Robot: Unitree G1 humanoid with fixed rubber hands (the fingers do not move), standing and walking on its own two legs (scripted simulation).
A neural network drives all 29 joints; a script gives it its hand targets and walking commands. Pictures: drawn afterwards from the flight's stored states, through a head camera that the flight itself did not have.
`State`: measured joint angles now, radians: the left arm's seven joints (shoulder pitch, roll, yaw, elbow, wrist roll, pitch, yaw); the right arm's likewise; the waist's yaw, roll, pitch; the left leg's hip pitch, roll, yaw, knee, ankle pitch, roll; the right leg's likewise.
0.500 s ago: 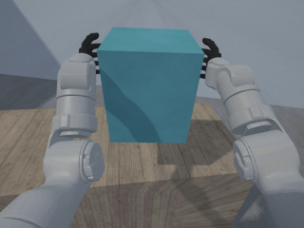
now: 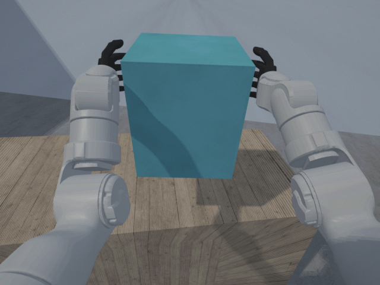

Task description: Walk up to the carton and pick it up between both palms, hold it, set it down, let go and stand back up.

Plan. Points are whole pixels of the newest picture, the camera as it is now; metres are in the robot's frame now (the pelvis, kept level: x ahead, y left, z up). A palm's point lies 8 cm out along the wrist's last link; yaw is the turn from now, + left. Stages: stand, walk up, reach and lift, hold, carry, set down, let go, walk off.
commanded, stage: hold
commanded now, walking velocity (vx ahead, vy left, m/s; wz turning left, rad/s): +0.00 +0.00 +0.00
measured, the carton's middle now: (186, 105) +0.41 +0.01 +0.26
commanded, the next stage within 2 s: set down in 1.26 s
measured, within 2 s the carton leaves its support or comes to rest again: neither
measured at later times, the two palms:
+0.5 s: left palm (107, 77) +0.36 +0.16 +0.34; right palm (265, 84) +0.36 -0.14 +0.33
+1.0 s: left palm (114, 76) +0.37 +0.15 +0.34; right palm (273, 84) +0.36 -0.15 +0.33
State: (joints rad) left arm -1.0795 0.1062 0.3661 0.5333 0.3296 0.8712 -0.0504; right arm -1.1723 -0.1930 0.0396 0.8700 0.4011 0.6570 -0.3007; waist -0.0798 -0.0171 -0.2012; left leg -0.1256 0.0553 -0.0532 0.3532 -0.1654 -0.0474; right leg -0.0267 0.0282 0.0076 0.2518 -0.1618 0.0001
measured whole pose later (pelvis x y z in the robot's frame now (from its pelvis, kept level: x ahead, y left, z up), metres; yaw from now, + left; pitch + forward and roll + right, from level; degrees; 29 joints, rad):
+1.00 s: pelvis +0.00 +0.00 +0.00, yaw +0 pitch -4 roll -1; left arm -1.07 0.09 0.36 0.54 0.34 0.87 -0.06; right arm -1.16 -0.20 0.04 0.86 0.40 0.67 -0.30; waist -0.09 -0.01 -0.21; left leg -0.10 0.05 -0.04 0.33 -0.15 -0.04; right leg -0.01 0.02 0.02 0.24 -0.16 0.01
